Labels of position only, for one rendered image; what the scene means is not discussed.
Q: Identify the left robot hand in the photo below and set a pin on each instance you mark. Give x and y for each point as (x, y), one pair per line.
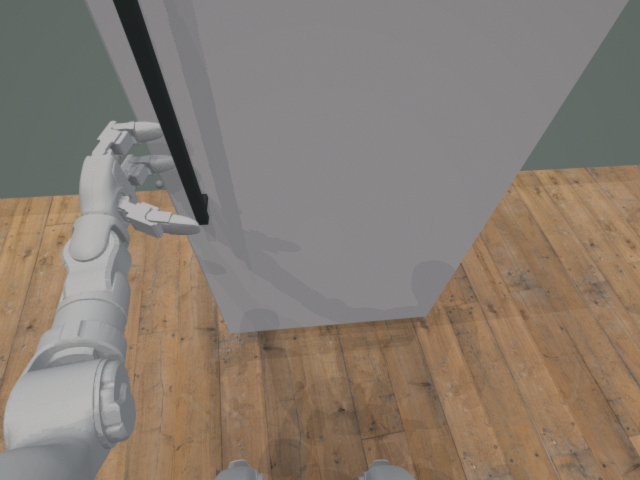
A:
(103, 182)

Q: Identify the handle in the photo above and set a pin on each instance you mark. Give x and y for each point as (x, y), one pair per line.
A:
(135, 29)

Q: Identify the robot left shin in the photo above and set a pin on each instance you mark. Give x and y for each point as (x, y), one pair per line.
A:
(238, 463)

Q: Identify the robot right shin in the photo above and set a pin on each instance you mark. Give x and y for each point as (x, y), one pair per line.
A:
(379, 462)

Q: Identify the robot left forearm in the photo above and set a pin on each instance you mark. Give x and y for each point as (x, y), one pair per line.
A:
(92, 313)

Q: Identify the fridge door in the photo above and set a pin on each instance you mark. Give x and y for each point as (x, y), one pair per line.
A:
(351, 150)

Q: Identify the robot shin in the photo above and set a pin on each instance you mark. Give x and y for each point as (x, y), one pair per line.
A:
(238, 463)
(379, 462)

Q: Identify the robot left upper arm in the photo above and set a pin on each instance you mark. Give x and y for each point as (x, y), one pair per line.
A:
(63, 421)

